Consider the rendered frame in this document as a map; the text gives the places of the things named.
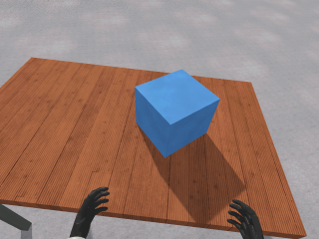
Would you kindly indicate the robot right hand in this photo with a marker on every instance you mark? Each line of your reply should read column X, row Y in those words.
column 250, row 227

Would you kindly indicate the table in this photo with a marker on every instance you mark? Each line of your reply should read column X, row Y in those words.
column 68, row 128

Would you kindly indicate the robot left hand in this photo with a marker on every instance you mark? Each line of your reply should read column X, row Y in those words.
column 87, row 212

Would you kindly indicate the carton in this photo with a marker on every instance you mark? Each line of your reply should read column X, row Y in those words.
column 174, row 110

